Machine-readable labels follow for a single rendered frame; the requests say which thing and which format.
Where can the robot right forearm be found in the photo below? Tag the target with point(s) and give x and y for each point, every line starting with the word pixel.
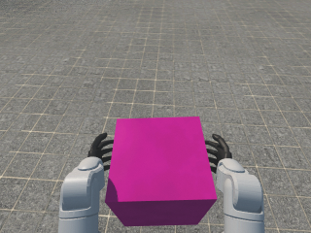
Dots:
pixel 243 204

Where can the robot left forearm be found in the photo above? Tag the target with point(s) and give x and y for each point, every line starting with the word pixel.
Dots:
pixel 79 202

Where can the right robot hand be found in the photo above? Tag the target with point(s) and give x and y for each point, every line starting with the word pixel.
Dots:
pixel 221 152

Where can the left robot hand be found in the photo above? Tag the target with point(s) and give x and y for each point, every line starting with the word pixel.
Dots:
pixel 97 151

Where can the carton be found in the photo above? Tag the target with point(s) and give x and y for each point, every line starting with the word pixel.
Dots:
pixel 160 172

